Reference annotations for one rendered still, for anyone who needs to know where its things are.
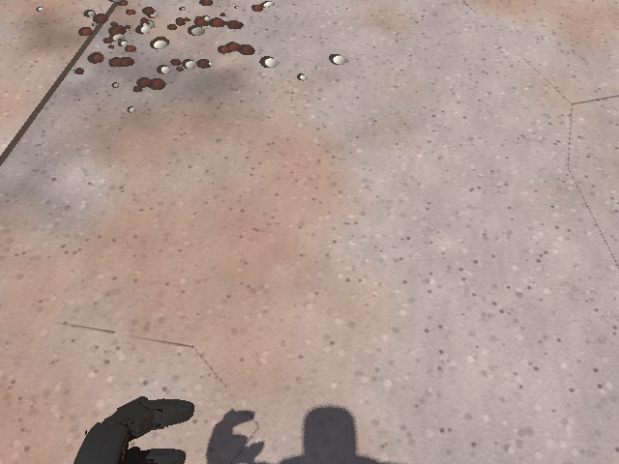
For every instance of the robot left hand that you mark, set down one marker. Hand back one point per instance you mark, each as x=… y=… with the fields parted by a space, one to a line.
x=108 y=442

